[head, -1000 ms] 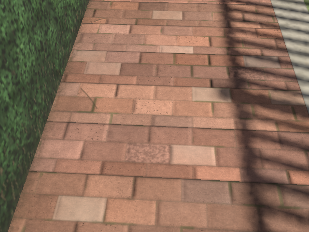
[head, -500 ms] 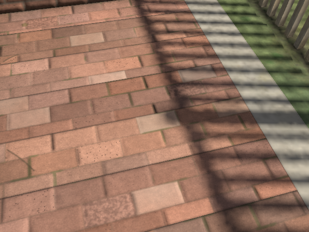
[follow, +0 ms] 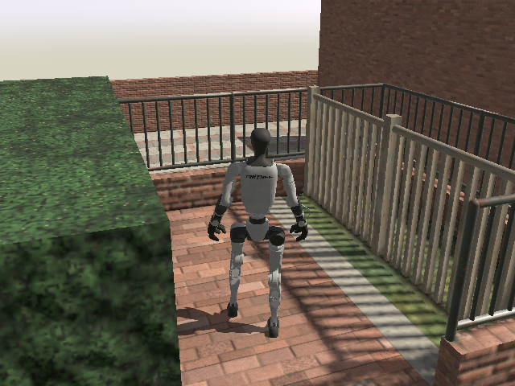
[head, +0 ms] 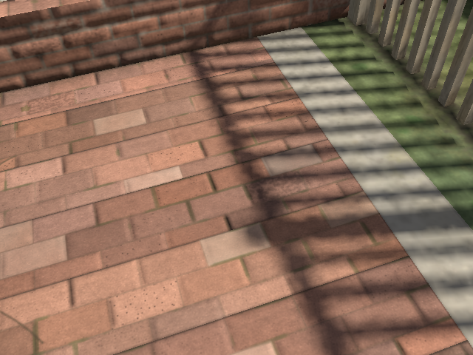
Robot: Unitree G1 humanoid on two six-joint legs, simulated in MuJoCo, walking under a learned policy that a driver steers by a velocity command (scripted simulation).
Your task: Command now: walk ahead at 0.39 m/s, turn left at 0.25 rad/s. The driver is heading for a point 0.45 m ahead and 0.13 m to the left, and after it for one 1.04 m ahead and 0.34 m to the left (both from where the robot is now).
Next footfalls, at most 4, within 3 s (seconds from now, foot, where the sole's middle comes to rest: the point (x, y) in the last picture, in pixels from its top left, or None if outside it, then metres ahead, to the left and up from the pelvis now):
0.28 left None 0.27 0.19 -0.79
0.74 right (224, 336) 0.57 0.11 -0.79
1.06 left None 0.40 0.29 -0.79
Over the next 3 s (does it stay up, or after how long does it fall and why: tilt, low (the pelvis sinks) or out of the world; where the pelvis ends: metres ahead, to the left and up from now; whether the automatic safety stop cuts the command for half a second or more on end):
stays up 0.47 0.19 -0.01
